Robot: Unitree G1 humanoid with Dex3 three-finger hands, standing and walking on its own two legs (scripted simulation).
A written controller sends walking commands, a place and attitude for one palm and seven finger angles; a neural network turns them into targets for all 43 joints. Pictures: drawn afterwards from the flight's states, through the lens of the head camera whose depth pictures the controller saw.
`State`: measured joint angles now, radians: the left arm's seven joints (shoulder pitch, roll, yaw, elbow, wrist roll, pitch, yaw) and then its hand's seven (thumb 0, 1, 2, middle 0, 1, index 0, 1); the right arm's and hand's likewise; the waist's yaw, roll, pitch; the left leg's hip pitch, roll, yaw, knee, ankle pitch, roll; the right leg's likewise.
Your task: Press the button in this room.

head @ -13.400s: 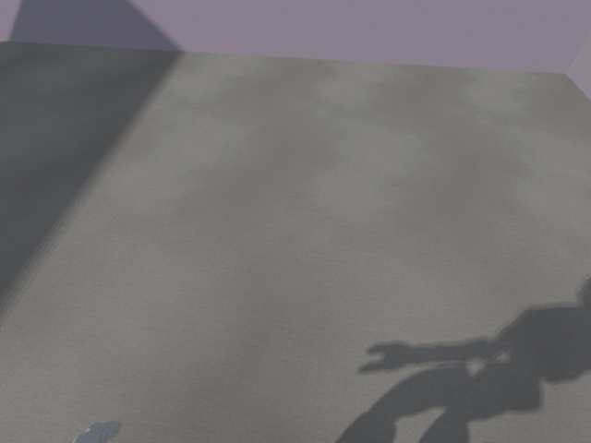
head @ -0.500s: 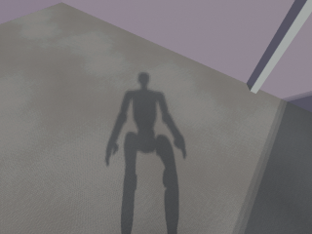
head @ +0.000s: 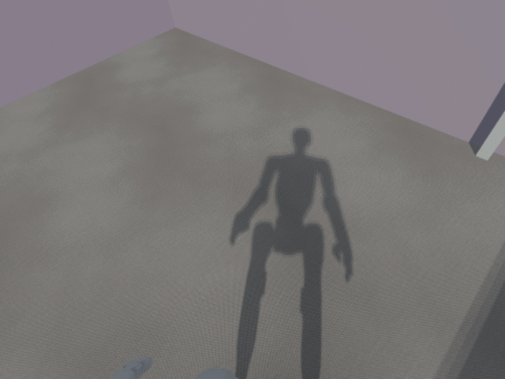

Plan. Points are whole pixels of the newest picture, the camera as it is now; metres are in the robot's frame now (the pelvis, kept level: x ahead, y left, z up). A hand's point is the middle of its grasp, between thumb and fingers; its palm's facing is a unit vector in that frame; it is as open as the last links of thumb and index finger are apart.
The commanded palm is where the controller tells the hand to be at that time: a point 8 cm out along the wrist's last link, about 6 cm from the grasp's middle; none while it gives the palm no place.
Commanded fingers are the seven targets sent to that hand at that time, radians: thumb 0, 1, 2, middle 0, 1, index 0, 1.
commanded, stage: turn or walk to find it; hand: left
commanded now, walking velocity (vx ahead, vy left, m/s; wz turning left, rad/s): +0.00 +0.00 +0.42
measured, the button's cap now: out of the picture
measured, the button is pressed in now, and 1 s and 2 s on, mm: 0 0 0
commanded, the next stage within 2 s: none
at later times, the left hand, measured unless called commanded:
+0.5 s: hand out of the picture -0.07 +0.24 -0.18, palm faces +0.29 -0.93 -0.24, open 7.4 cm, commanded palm none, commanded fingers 0.00 0.90 0.90 -0.20 -0.30 -0.20 -0.30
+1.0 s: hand out of the picture -0.03 +0.19 -0.14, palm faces +0.43 -0.86 -0.28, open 7.4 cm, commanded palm none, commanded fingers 0.00 0.90 0.90 -0.20 -0.30 -0.20 -0.30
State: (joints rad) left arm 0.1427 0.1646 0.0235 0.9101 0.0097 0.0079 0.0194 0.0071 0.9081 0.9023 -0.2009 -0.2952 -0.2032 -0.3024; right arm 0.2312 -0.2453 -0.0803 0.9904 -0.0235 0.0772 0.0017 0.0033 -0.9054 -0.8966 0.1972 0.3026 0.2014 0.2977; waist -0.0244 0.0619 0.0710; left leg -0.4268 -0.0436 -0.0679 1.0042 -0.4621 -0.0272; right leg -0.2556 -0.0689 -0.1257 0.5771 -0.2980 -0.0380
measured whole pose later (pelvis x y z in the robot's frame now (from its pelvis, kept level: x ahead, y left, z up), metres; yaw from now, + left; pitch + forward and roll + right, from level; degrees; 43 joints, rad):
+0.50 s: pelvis -0.03 +0.03 +0.00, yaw +13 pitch -1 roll +0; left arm 0.25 0.26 0.06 1.01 0.01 0.08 0.02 0.01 0.91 0.90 -0.20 -0.30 -0.20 -0.30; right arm 0.15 -0.19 -0.04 0.96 -0.02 0.03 0.00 0.00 -0.91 -0.90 0.19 0.30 0.20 0.30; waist 0.04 -0.05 0.07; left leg -0.22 0.01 0.06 0.57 -0.34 0.02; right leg -0.40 -0.14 -0.15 0.92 -0.49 0.05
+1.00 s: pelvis -0.04 -0.03 +0.00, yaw +25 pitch -2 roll +2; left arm 0.17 0.15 0.02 0.92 0.01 0.01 0.02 0.01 0.91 0.90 -0.20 -0.30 -0.20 -0.30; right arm 0.24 -0.26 -0.09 1.00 -0.03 0.08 0.01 0.00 -0.91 -0.90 0.20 0.30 0.20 0.30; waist -0.02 0.06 0.07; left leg -0.47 -0.02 -0.05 1.14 -0.41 -0.03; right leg -0.24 -0.08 -0.15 0.55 -0.29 -0.03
